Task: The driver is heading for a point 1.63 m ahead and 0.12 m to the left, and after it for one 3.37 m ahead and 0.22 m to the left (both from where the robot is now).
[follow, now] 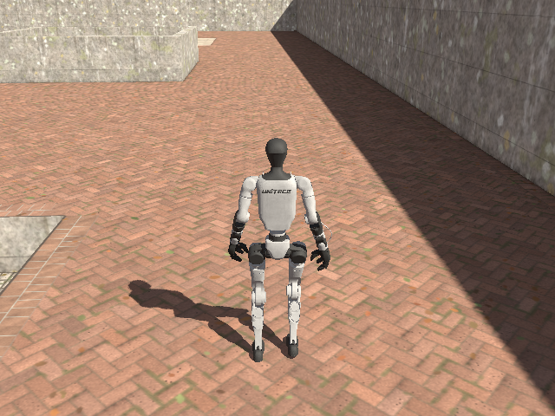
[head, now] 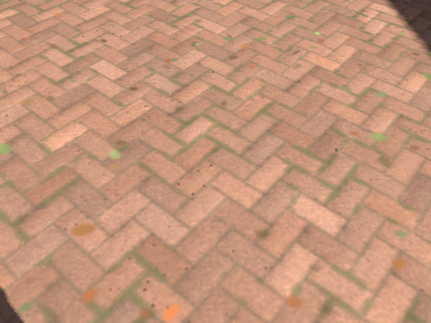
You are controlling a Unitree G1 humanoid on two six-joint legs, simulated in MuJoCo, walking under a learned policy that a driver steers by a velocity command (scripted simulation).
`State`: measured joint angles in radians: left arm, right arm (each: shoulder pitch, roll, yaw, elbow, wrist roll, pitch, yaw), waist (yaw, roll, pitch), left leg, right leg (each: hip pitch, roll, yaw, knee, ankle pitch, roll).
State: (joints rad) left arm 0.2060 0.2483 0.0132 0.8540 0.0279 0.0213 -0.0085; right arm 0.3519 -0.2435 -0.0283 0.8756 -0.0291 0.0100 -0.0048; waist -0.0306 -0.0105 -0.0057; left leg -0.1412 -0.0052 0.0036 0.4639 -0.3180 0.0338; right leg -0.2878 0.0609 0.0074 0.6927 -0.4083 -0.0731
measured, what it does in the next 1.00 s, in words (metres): walks ahead: right foot, then left foot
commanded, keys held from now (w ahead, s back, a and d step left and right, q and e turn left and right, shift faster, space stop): w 1.00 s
